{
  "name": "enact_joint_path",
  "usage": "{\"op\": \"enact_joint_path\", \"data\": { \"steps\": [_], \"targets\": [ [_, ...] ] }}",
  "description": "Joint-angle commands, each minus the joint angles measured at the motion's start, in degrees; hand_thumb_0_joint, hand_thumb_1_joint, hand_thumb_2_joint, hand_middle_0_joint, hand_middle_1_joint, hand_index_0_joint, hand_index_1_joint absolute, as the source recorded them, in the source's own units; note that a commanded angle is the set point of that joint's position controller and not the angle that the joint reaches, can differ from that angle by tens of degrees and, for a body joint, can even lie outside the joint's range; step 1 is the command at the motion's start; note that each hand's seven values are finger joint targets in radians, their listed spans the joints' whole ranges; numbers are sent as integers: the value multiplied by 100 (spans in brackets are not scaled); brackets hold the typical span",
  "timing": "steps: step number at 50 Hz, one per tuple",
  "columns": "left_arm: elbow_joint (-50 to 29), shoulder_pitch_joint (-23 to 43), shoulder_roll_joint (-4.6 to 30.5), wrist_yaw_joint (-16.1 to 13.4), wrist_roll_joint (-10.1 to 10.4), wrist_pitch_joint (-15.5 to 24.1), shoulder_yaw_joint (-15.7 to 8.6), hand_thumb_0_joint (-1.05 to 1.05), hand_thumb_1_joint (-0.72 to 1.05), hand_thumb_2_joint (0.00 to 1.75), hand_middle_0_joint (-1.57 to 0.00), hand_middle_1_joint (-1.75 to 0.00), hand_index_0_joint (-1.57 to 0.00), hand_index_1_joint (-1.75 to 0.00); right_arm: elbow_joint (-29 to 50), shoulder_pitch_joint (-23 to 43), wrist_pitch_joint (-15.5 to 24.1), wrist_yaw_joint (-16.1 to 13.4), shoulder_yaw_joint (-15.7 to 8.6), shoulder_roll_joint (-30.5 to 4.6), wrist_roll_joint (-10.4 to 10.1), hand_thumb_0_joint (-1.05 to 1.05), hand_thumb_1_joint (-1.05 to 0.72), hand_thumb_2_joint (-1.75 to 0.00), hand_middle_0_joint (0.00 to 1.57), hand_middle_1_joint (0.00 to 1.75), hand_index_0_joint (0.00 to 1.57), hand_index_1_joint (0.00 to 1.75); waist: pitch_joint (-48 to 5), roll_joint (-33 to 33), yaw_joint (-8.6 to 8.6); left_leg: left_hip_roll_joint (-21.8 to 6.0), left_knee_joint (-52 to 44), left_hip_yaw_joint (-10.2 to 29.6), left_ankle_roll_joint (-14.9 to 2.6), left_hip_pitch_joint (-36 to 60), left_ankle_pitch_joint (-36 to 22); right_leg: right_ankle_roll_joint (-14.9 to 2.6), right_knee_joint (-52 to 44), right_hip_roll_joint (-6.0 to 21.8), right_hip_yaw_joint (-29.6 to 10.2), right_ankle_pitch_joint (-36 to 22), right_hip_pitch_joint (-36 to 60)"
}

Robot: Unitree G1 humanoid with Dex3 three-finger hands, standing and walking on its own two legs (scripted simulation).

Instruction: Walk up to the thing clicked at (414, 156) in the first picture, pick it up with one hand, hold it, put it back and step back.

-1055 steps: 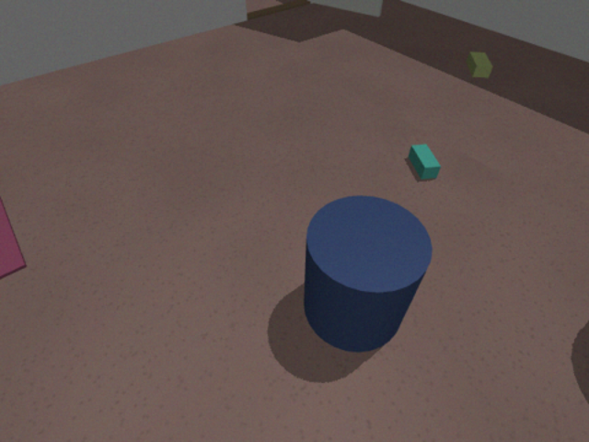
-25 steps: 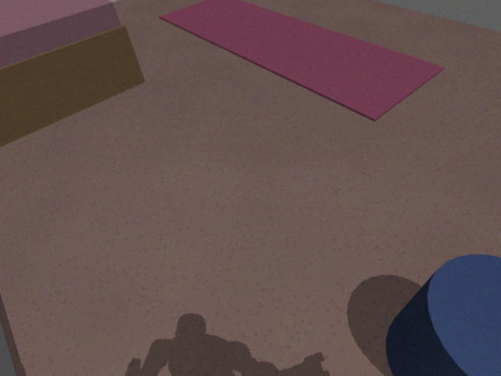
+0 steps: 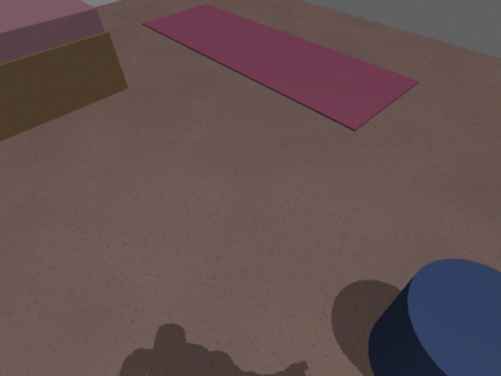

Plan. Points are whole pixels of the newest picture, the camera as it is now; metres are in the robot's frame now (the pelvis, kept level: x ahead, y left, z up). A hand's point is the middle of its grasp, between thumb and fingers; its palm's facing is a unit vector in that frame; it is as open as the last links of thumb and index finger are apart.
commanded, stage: walk up
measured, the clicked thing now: out of the picture -0.05 -1.48 -0.73
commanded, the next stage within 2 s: stand in 0.20 s
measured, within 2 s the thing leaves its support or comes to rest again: neither
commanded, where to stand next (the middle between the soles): +0.05 +0.01 m, yaw +2 degrees
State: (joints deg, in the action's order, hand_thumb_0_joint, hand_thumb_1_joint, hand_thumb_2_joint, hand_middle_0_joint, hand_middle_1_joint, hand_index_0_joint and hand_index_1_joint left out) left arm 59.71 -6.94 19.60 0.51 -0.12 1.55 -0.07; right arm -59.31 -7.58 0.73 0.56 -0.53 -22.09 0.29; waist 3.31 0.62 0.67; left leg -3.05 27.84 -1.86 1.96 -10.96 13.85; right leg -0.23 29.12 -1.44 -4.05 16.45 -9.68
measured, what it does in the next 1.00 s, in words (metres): stands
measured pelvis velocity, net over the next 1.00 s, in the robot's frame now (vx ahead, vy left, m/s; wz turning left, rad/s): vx -0.01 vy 0.02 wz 0.01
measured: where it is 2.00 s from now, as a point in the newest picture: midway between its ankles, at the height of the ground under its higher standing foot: outside the picture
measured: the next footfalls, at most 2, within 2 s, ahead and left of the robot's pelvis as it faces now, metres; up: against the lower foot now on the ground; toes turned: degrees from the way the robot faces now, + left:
none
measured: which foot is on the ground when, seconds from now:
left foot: down 0.00-1.00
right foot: down 0.00-1.00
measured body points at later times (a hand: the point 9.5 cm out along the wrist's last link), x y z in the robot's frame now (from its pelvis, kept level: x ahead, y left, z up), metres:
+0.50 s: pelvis -0.01 +0.01 +0.01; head +0.00 +0.01 +0.46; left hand +0.08 +0.32 -0.12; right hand +0.07 -0.29 -0.12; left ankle +0.01 +0.14 -0.74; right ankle -0.01 -0.12 -0.74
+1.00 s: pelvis -0.01 +0.02 +0.01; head +0.00 +0.02 +0.46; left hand +0.06 +0.32 -0.12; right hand +0.06 -0.28 -0.12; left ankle +0.01 +0.14 -0.74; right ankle -0.01 -0.12 -0.74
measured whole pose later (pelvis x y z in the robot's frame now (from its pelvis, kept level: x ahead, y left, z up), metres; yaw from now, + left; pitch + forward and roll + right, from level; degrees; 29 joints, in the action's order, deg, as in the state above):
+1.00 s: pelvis -0.01 +0.02 +0.01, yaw +0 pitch -2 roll +0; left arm 65.1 -7.6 20.4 0.6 -0.6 0.8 0.2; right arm -66.0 -5.7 0.5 0.8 -0.8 -20.1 0.7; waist 3.1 -0.2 0.4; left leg -1.3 19.3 -2.3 0.4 -8.3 8.6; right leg 1.7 19.3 0.5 -4.4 10.6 -6.4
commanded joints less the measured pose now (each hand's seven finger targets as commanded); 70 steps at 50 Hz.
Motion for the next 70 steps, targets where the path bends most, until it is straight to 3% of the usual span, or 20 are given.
{"op": "enact_joint_path", "data": {
  "steps": [1, 9, 12, 14, 20, 27, 34, 39, 43, 46, 48, 51, 60, 70],
  "targets": [
    [-248, 395, 1318, -127, 29, 110, -292, 0, 90, 90, -20, -30, -20, -30, 216, 373, 104, -39, -241, -1073, -2, 0, -90, -90, 20, 30, 20, 30, -421, -102, -36, -451, -596, 402, -417, 538, -765, -207, -823, 652, -571, -1245, -208],
    [29, 506, 1285, -103, 6, 95, -275, 0, 90, 90, -20, -30, -20, -30, 7, 515, 104, -30, -232, -1049, 6, 0, -90, -90, 20, 30, 20, 30, -474, -129, -26, -452, -829, 350, -365, 680, -618, -167, -1124, 661, -575, -1276, -59],
    [100, 538, 1294, -94, -9, 86, -243, 0, 90, 90, -20, -30, -20, -30, -58, 551, 133, -59, -243, -1088, 13, 0, -90, -90, 20, 30, 20, 30, -572, -102, -6, -530, -984, 489, -285, 780, -1276, -55, -1092, 731, -462, -1846, 180],
    [147, 503, 1271, -94, -7, 72, -232, 0, 90, 90, -20, -30, -20, -30, -108, 582, 139, -71, -248, -1089, 25, 0, -90, -90, 20, 30, 20, 30, -612, -79, -30, -543, -1000, 479, -276, 889, -1373, -55, -1125, 725, -424, -1848, 168],
    [228, 480, 1310, -90, -20, 44, -223, 0, 90, 90, -20, -30, -20, -30, -212, 627, 112, -50, -250, -1032, 23, 0, -90, -90, 20, 30, 20, 30, -314, -101, -36, -489, -1249, 535, -257, 708, -538, -41, -1372, 707, -428, -953, -37],
    [219, 445, 1309, -93, -31, 57, -224, 0, 90, 90, -20, -30, -20, -30, -263, 569, 113, -47, -260, -994, 41, 0, -90, -90, 20, 30, 20, 30, -467, -58, -12, -509, -1207, 526, -276, 807, -749, -33, -1348, 744, -412, -1106, -13],
    [239, 295, 1265, -78, -42, 24, -206, 0, 90, 90, -20, -30, -20, -30, -309, 542, 92, -43, -284, -1063, 31, 0, -90, -90, 20, 30, 20, 30, -237, 68, -25, -492, -1400, 614, -284, 535, -28, -43, -1422, 710, -404, -625, -125],
    [192, 276, 1306, -87, -49, 56, -195, 0, 90, 90, -20, -30, -20, -30, -312, 492, 88, -29, -283, -1010, 34, 0, -90, -90, 20, 30, 20, 30, -363, -151, 7, -457, -1243, 566, -287, 741, -419, -38, -1426, 761, -432, -799, -176],
    [185, 233, 1295, -90, -46, 39, -198, 0, 90, 90, -20, -30, -20, -30, -319, 479, 83, -32, -291, -1059, 38, 0, -90, -90, 20, 30, 20, 30, -307, 10, 5, -465, -1296, 615, -313, 604, -196, -52, -1412, 752, -412, -745, -118],
    [160, 200, 1292, -96, -34, 45, -190, 0, 90, 90, -20, -30, -20, -30, -310, 503, 87, -30, -279, -1035, 30, 0, -90, -90, 20, 30, 20, 30, -455, -72, -21, -471, -1210, 572, -311, 747, -710, -53, -1330, 767, -391, -1064, -55],
    [169, 175, 1281, -92, -36, 35, -185, 0, 90, 90, -20, -30, -20, -30, -326, 455, 90, -33, -268, -1028, 30, 0, -90, -90, 20, 30, 20, 30, -387, -43, -15, -459, -1247, 571, -305, 662, -539, -47, -1338, 761, -379, -984, -49],
    [124, 181, 1292, -103, -33, 45, -180, 0, 90, 90, -20, -30, -20, -30, -306, 490, 107, -46, -274, -1046, 25, 0, -90, -90, 20, 30, 20, 30, -610, -73, -22, -501, -1117, 535, -327, 863, -1199, -46, -1246, 803, -362, -1487, 91],
    [118, 163, 1287, -118, -35, 23, -177, 0, 90, 90, -20, -30, -20, -30, -307, 501, 82, -52, -270, -1065, 14, 0, -90, -90, 20, 30, 20, 30, -455, -46, -36, -486, -1134, 540, -305, 778, -1121, -40, -1279, 791, -319, -1334, 88],
    [79, 216, 1295, -107, -52, 21, -190, 0, 90, 90, -20, -30, -20, -30, -280, 493, 65, -36, -272, -1053, 20, 0, -90, -90, 20, 30, 20, 30, -268, -82, -9, -442, -1261, 558, -308, 628, -455, -60, -1423, 782, -341, -838, -62]
  ]
}}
